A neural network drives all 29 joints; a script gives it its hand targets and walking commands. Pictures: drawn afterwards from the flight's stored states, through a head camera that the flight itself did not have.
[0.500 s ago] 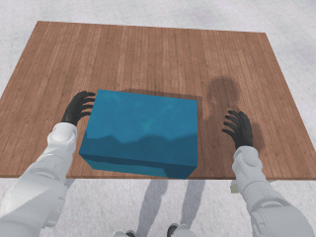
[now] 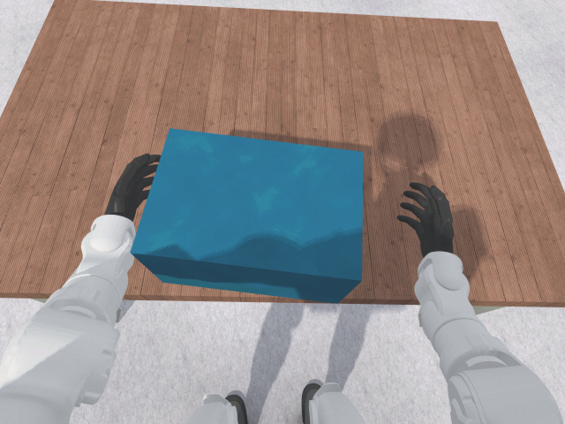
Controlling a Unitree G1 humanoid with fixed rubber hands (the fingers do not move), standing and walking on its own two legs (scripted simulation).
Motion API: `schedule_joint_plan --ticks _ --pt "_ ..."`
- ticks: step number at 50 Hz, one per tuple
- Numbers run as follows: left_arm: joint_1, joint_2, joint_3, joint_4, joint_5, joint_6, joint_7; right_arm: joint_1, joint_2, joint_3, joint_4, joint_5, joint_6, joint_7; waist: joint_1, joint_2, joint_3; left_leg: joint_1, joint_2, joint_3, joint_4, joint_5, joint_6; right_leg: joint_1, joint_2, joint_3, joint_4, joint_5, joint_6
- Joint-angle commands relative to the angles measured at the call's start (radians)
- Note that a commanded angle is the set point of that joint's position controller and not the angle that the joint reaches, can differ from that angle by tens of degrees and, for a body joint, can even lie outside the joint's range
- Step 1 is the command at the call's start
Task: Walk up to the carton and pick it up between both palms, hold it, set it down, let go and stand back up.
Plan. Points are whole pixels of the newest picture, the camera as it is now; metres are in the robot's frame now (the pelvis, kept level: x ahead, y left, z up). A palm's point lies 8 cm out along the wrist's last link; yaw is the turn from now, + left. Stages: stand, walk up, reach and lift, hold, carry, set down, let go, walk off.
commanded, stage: reach and lift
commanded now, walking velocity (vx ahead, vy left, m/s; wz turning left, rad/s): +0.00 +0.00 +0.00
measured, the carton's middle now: (258, 220) +0.43 +0.02 -0.05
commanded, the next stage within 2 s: none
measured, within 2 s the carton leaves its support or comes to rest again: neither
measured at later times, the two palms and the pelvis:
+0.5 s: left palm (136, 208) +0.44 +0.20 -0.02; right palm (418, 233) +0.40 -0.22 -0.03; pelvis +0.00 +0.00 +0.00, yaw +0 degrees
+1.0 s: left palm (144, 209) +0.44 +0.18 -0.02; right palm (399, 234) +0.40 -0.19 -0.03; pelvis +0.00 +0.01 +0.00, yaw +0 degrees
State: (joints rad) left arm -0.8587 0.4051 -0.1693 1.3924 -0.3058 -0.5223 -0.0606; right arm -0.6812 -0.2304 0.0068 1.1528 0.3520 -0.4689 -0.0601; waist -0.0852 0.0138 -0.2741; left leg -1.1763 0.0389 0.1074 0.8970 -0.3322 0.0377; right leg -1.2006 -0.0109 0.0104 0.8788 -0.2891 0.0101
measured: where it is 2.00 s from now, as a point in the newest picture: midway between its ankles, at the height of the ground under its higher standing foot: outside the picture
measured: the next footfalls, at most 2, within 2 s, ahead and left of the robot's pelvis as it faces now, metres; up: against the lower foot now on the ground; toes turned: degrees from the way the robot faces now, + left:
none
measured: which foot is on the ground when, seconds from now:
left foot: down 0.00-1.00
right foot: down 0.00-1.00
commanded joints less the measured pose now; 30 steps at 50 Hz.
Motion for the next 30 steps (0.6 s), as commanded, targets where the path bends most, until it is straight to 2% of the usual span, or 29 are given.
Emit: schedule_joint_plan --ticks 1,2,3,5,6,7,8,9,10,11,13,14,15,16,17,20,21,22,24,25,26,27,28,30 --pt "-0.458 0.095 0.053 -0.142 -0.066 -0.047 0.016 -0.456 -0.144 0.017 -0.139 -0.04 -0.042 -0.005 -0.004 0.122 -0.845 0.584 -0.049 -0.135 0.051 0.357 -0.108 0.337 0.047 -0.065 -0.01 0.295 0.01" --pt "-0.468 0.084 0.046 -0.139 -0.065 -0.048 0.018 -0.471 -0.137 0.006 -0.146 -0.05 -0.044 -0.006 -0.015 0.115 -0.84 0.599 -0.045 -0.137 0.05 0.382 -0.112 0.317 0.048 -0.064 -0.01 0.305 0.015" --pt "-0.447 0.075 0.047 -0.151 -0.064 -0.047 0.015 -0.471 -0.134 0.004 -0.189 -0.041 -0.052 -0.009 -0.006 0.12 -0.858 0.587 -0.049 -0.133 0.062 0.402 -0.116 0.333 0.046 -0.066 0.004 0.333 0.012" --pt "-0.462 0.067 0.063 -0.165 -0.054 -0.05 0.013 -0.471 -0.094 0.019 -0.199 -0.056 -0.051 -0.014 -0.004 0.101 -0.873 0.577 -0.051 -0.13 0.067 0.392 -0.11 0.354 0.045 -0.059 -0.005 0.338 0.019" --pt "-0.491 0.054 0.051 -0.2 -0.052 -0.051 0.016 -0.481 -0.113 -0.009 -0.183 -0.068 -0.053 -0.011 -0.035 0.127 -0.893 0.634 -0.043 -0.145 0.06 0.416 -0.121 0.322 0.048 -0.067 -0.021 0.322 0.016" --pt "-0.46 0.061 0.059 -0.185 -0.053 -0.052 0.012 -0.471 -0.088 0.021 -0.209 -0.063 -0.049 -0.01 -0.002 0.118 -0.88 0.599 -0.057 -0.123 0.072 0.418 -0.115 0.367 0.053 -0.056 -0.006 0.362 0.012" --pt "-0.452 0.054 0.069 -0.204 -0.049 -0.053 0.013 -0.449 -0.087 0.015 -0.202 -0.062 -0.046 -0.011 -0.005 0.123 -0.889 0.59 -0.057 -0.133 0.072 0.424 -0.114 0.357 0.055 -0.057 -0.006 0.357 0.008" --pt "-0.456 0.035 0.069 -0.209 -0.031 -0.046 0.012 -0.446 -0.088 0.001 -0.169 -0.071 -0.05 -0.015 -0.024 0.12 -0.857 0.626 -0.046 -0.142 0.066 0.43 -0.118 0.339 0.048 -0.062 -0.011 0.343 0.017" --pt "-0.459 0.018 0.075 -0.197 -0.028 -0.045 0.011 -0.469 -0.066 0.018 -0.194 -0.067 -0.049 -0.01 -0.004 0.108 -0.887 0.631 -0.045 -0.138 0.065 0.456 -0.112 0.334 0.054 -0.057 -0.018 0.359 0.012" --pt "-0.457 0.021 0.081 -0.174 -0.018 -0.05 0.013 -0.465 -0.069 0.001 -0.174 -0.077 -0.048 -0.01 -0.008 0.111 -0.858 0.637 -0.044 -0.131 0.062 0.433 -0.115 0.325 0.054 -0.06 -0.02 0.329 0.017" --pt "-0.428 0.016 0.1 -0.17 -0.002 -0.052 0.004 -0.456 -0.023 0.029 -0.208 -0.071 -0.048 -0.014 0.018 0.094 -0.869 0.585 -0.055 -0.119 0.065 0.435 -0.101 0.38 0.053 -0.039 -0.012 0.378 0.013" --pt "-0.453 0.026 0.098 -0.163 -0.007 -0.053 -0.002 -0.461 -0.024 0.011 -0.186 -0.093 -0.047 -0.023 -0.012 0.069 -0.854 0.566 -0.057 -0.126 0.071 0.409 -0.1 0.401 0.048 -0.046 -0.011 0.387 0.023" --pt "-0.447 0.014 0.109 -0.152 0.008 -0.053 0.0 -0.467 -0.019 0.002 -0.161 -0.104 -0.052 -0.024 -0.007 0.093 -0.855 0.582 -0.053 -0.12 0.061 0.422 -0.105 0.405 0.05 -0.045 -0.022 0.388 0.018" --pt "-0.471 -0.02 0.102 -0.211 0.011 -0.057 0.001 -0.485 0.009 0.002 -0.174 -0.105 -0.058 -0.023 -0.013 0.087 -0.878 0.598 -0.05 -0.134 0.073 0.458 -0.106 0.398 0.052 -0.049 -0.017 0.401 0.018" --pt "-0.465 -0.013 0.099 -0.21 0.018 -0.059 -0.002 -0.475 0.008 -0.003 -0.186 -0.121 -0.06 -0.024 -0.02 0.093 -0.865 0.595 -0.05 -0.133 0.067 0.439 -0.109 0.397 0.055 -0.051 -0.017 0.386 0.021" --pt "-0.454 -0.045 0.115 -0.204 0.034 -0.068 -0.003 -0.476 0.071 0.002 -0.194 -0.119 -0.064 -0.025 0.006 0.087 -0.897 0.551 -0.057 -0.122 0.08 0.429 -0.096 0.417 0.047 -0.035 -0.005 0.406 0.017" --pt "-0.476 -0.064 0.111 -0.202 0.047 -0.07 -0.002 -0.488 0.056 -0.009 -0.164 -0.137 -0.069 -0.025 -0.007 0.1 -0.867 0.567 -0.05 -0.122 0.065 0.419 -0.105 0.422 0.043 -0.045 -0.009 0.402 0.017" --pt "-0.491 -0.08 0.11 -0.214 0.047 -0.07 -0.007 -0.501 0.099 0.0 -0.176 -0.137 -0.07 -0.019 0.005 0.103 -0.869 0.565 -0.047 -0.121 0.072 0.438 -0.103 0.414 0.049 -0.04 -0.019 0.391 0.01" --pt "-0.451 -0.1 0.124 -0.189 0.078 -0.072 -0.01 -0.487 0.108 -0.01 -0.142 -0.157 -0.077 -0.025 0.008 0.097 -0.835 0.584 -0.042 -0.12 0.059 0.431 -0.102 0.408 0.047 -0.042 -0.024 0.373 0.01" --pt "-0.482 -0.101 0.138 -0.145 0.095 -0.07 -0.01 -0.512 0.116 -0.024 -0.133 -0.166 -0.08 -0.025 0.015 0.104 -0.826 0.571 -0.048 -0.115 0.065 0.41 -0.108 0.397 0.05 -0.051 -0.018 0.357 0.005" --pt "-0.469 -0.079 0.155 -0.169 0.103 -0.076 -0.008 -0.49 0.128 -0.023 -0.127 -0.178 -0.085 -0.034 0.006 0.083 -0.84 0.548 -0.047 -0.112 0.076 0.411 -0.097 0.431 0.047 -0.032 -0.023 0.395 0.009" --pt "-0.495 -0.075 0.185 -0.189 0.129 -0.076 0.002 -0.51 0.117 -0.05 -0.135 -0.191 -0.09 -0.039 0.01 0.1 -0.86 0.578 -0.04 -0.116 0.068 0.42 -0.101 0.426 0.049 -0.04 -0.027 0.391 0.015" --pt "-0.502 -0.08 0.179 -0.175 0.114 -0.078 -0.001 -0.523 0.143 -0.037 -0.157 -0.192 -0.088 -0.039 0.018 0.062 -0.858 0.517 -0.049 -0.103 0.08 0.388 -0.088 0.452 0.047 -0.028 -0.023 0.379 0.017" --pt "-0.488 -0.085 0.189 -0.125 0.125 -0.071 0.005 -0.53 0.118 -0.079 -0.136 -0.229 -0.088 -0.058 0.005 0.058 -0.856 0.517 -0.048 -0.104 0.059 0.365 -0.088 0.454 0.049 -0.038 -0.018 0.379 0.018"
